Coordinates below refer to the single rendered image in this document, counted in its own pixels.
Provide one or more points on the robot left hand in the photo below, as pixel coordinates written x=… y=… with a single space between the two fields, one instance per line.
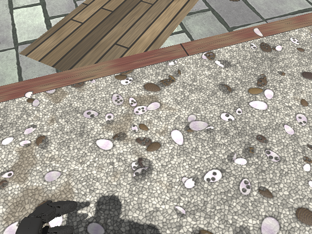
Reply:
x=33 y=223

